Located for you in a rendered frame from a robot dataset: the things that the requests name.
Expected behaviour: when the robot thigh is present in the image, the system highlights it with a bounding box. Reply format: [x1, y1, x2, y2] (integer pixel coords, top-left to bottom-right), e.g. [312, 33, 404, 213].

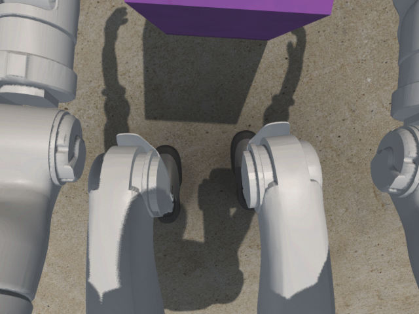
[241, 134, 335, 314]
[86, 146, 167, 314]

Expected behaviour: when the robot left thigh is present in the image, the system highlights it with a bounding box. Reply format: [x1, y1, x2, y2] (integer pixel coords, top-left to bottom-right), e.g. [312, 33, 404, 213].
[86, 146, 167, 314]

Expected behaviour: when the right robot upper arm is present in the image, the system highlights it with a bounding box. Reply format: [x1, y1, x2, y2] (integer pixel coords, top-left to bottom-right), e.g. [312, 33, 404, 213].
[371, 125, 419, 289]

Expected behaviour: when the robot right thigh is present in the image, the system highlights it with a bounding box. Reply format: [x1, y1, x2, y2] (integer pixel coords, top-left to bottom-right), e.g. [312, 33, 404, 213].
[241, 134, 335, 314]

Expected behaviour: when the left robot forearm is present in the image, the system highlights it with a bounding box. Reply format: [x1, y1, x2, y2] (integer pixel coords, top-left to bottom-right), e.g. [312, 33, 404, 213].
[0, 0, 81, 108]

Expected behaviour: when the carton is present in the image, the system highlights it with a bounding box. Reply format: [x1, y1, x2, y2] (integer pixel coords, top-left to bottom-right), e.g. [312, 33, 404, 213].
[124, 0, 334, 41]

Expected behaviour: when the left robot upper arm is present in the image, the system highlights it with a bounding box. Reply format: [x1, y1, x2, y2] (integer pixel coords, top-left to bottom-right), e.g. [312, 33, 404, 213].
[0, 103, 86, 314]

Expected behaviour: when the right robot forearm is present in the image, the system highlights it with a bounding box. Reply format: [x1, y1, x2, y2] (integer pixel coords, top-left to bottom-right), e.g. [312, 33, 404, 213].
[390, 0, 419, 126]

